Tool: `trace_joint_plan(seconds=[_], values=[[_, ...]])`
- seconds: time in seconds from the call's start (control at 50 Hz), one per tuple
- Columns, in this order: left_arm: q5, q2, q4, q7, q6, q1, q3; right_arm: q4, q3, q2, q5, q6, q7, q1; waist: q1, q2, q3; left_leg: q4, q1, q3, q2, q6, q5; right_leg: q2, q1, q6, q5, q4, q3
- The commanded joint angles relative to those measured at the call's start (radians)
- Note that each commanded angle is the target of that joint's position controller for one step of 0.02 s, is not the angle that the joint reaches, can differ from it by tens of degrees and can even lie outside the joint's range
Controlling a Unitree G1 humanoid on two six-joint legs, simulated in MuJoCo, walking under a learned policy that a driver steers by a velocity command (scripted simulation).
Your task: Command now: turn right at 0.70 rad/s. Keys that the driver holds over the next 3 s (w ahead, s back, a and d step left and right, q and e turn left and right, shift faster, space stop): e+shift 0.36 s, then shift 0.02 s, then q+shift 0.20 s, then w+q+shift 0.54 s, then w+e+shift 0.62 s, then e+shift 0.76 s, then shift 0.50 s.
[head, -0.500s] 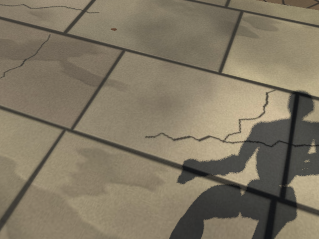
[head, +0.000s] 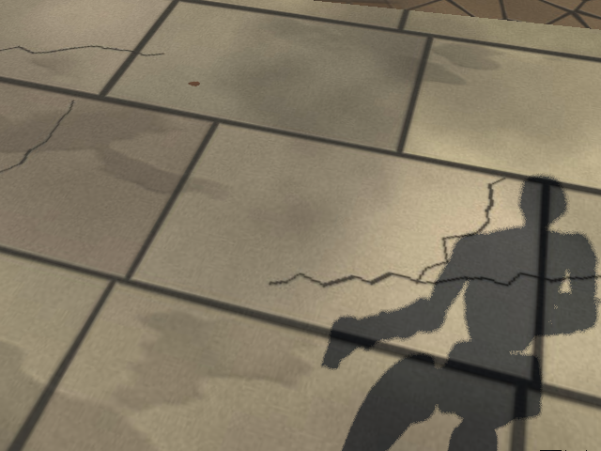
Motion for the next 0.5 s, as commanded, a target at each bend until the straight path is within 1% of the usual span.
trace_joint_plan(seconds=[0.02,0.04,0.06,0.08,0.1,0.12,0.14,0.16,0.18,0.2,0.22,0.24,0.26,0.3,0.34,0.38,0.4,0.42,0.46,0.48,0.5], values=[[-0.005,0.078,-0.117,-0.015,-0.007,-0.055,0.022,-0.053,-0.068,-0.193,0.017,-0.011,0.003,-0.004,-0.039,0.111,-0.105,-0.096,0.160,-0.164,0.326,0.178,0.557,0.001,-0.029,-0.032,-0.001,-0.083,-0.031],[-0.006,0.080,-0.125,-0.021,-0.002,-0.048,0.025,-0.051,-0.072,-0.198,0.026,-0.011,0.008,-0.009,-0.031,0.117,-0.115,-0.066,0.167,-0.144,0.327,0.157,0.572,0.012,0.002,-0.047,0.018,-0.135,-0.044],[-0.007,0.081,-0.126,-0.024,0.003,-0.026,0.030,-0.047,-0.074,-0.199,0.037,-0.011,0.012,-0.018,-0.010,0.114,-0.127,-0.018,0.158,-0.111,0.317,0.126,0.572,0.030,0.060,-0.067,0.070,-0.216,-0.062],[-0.007,0.091,-0.117,-0.019,0.005,0.023,0.041,-0.033,-0.075,-0.189,0.047,-0.010,0.017,-0.010,0.019,0.094,-0.143,0.073,0.113,-0.061,0.287,0.078,0.552,0.063,0.166,-0.096,0.170,-0.328,-0.072],[-0.003,0.163,-0.102,0.000,0.000,0.106,0.071,-0.015,-0.073,-0.165,0.042,-0.015,0.024,0.032,0.048,-0.024,-0.173,0.266,-0.016,-0.004,0.203,0.002,0.444,0.051,0.351,-0.157,0.442,-0.423,0.034],[0.008,0.328,-0.115,0.021,-0.010,0.159,0.111,-0.083,-0.051,-0.098,-0.009,-0.027,0.025,-0.033,0.040,-0.349,-0.179,0.611,-0.411,0.022,0.036,-0.103,-0.222,-0.206,0.588,-0.315,1.001,-0.420,0.453],[0.047,0.317,-0.141,0.007,-0.041,0.156,0.097,-0.114,-0.047,-0.113,-0.014,-0.035,0.021,-0.113,0.083,-0.294,-0.303,0.800,-0.525,-0.224,-0.061,-0.123,-0.430,-0.315,0.588,-0.490,0.946,-0.479,0.651],[0.039,0.277,-0.142,0.000,-0.066,0.120,0.083,-0.110,-0.057,-0.151,0.009,-0.036,0.021,-0.136,0.076,-0.159,-0.268,0.839,-0.558,-0.294,-0.034,-0.106,-0.380,-0.281,0.574,-0.463,0.847,-0.499,0.562],[0.017,0.250,-0.136,0.009,-0.077,0.076,0.077,-0.107,-0.057,-0.148,0.018,-0.041,0.015,-0.132,0.037,-0.108,-0.203,0.794,-0.575,-0.312,-0.023,-0.086,-0.285,-0.218,0.533,-0.401,0.748,-0.498,0.492],[-0.004,0.221,-0.144,0.020,-0.074,0.023,0.068,-0.094,-0.060,-0.157,0.009,-0.042,0.006,-0.116,0.007,-0.056,-0.162,0.732,-0.581,-0.319,-0.010,-0.082,-0.201,-0.177,0.493,-0.352,0.694,-0.498,0.449],[-0.013,0.205,-0.158,0.032,-0.066,-0.028,0.059,-0.089,-0.067,-0.174,0.002,-0.040,0.000,-0.097,-0.022,-0.060,-0.147,0.681,-0.535,-0.323,-0.010,-0.083,-0.140,-0.147,0.434,-0.327,0.676,-0.507,0.419],[-0.006,0.205,-0.171,0.040,-0.061,-0.042,0.057,-0.081,-0.065,-0.166,0.001,-0.040,0.002,-0.083,-0.033,-0.076,-0.152,0.667,-0.489,-0.318,-0.032,-0.089,-0.098,-0.125,0.401,-0.317,0.703,-0.507,0.410],[0.000,0.209,-0.174,0.045,-0.058,-0.041,0.059,-0.072,-0.060,-0.150,0.002,-0.040,0.006,-0.063,-0.038,-0.075,-0.167,0.633,-0.470,-0.318,-0.048,-0.097,-0.070,-0.111,0.401,-0.316,0.716,-0.505,0.406],[0.000,0.222,-0.175,0.051,-0.055,-0.027,0.064,-0.060,-0.052,-0.133,0.009,-0.040,0.007,-0.054,-0.033,-0.069,-0.174,0.530,-0.441,-0.325,-0.075,-0.111,-0.036,-0.088,0.391,-0.306,0.689,-0.499,0.411],[-0.005,0.232,-0.177,0.056,-0.049,-0.021,0.067,-0.060,-0.047,-0.124,0.012,-0.039,0.006,-0.067,-0.027,-0.091,-0.166,0.438,-0.421,-0.337,-0.095,-0.123,-0.015,-0.070,0.371,-0.296,0.612,-0.492,0.440],[-0.002,0.229,-0.186,0.059,-0.042,-0.042,0.066,-0.049,-0.047,-0.129,0.015,-0.037,0.009,-0.060,-0.026,-0.122,-0.162,0.371,-0.385,-0.340,-0.101,-0.127,0.014,-0.056,0.338,-0.278,0.522,-0.482,0.452],[0.005,0.215,-0.190,0.059,-0.040,-0.054,0.058,-0.035,-0.046,-0.134,0.016,-0.035,0.012,-0.041,-0.023,-0.136,-0.171,0.351,-0.359,-0.327,-0.086,-0.128,0.031,-0.059,0.330,-0.270,0.511,-0.470,0.433],[0.013,0.197,-0.189,0.057,-0.040,-0.055,0.049,-0.028,-0.044,-0.136,0.017,-0.033,0.016,-0.035,-0.010,-0.150,-0.178,0.336,-0.322,-0.315,-0.071,-0.127,0.037,-0.063,0.313,-0.266,0.525,-0.455,0.422],[0.030,0.158,-0.178,0.047,-0.040,-0.049,0.025,-0.028,-0.037,-0.131,0.019,-0.034,0.023,-0.034,0.009,-0.163,-0.182,0.314,-0.251,-0.291,-0.041,-0.118,0.021,-0.077,0.281,-0.271,0.587,-0.432,0.414],[0.038,0.128,-0.170,0.042,-0.041,-0.053,0.009,-0.029,-0.032,-0.125,0.020,-0.036,0.028,-0.030,0.011,-0.162,-0.181,0.289,-0.211,-0.284,-0.025,-0.108,0.010,-0.083,0.267,-0.272,0.603,-0.424,0.409],[0.044,0.089,-0.160,0.036,-0.045,-0.061,-0.010,-0.027,-0.025,-0.112,0.020,-0.039,0.035,-0.024,0.009,-0.157,-0.176,0.237,-0.156,-0.280,-0.008,-0.096,0.014,-0.084,0.248,-0.268,0.588,-0.424,0.399]])
Next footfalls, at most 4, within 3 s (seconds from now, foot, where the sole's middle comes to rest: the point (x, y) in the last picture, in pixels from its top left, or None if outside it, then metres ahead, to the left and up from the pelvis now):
0.10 right None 0.03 -0.13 -0.77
0.58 left None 0.16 0.06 -0.77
1.10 left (294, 436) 0.48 0.07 -0.77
1.58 right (314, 265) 0.92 0.03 -0.77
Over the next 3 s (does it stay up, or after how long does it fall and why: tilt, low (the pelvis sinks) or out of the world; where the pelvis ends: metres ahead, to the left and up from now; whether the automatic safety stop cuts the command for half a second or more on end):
stays up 1.29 0.06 0.00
